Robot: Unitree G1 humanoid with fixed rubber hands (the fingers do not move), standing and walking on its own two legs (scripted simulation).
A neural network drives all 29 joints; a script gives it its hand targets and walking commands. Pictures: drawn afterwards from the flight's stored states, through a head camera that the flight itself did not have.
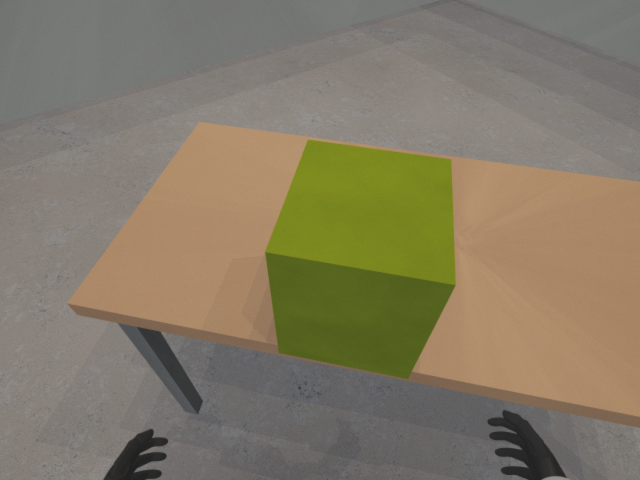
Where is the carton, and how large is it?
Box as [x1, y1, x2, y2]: [265, 140, 455, 378]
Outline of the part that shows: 308,140 265,251 279,352 407,378 455,285 450,159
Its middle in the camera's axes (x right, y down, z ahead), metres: +0.06 +0.03 +0.56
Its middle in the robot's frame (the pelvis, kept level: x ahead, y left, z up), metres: +0.40 -0.05 +0.02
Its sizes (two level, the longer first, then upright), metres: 0.210 0.200 0.250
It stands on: a table, 0.66 m high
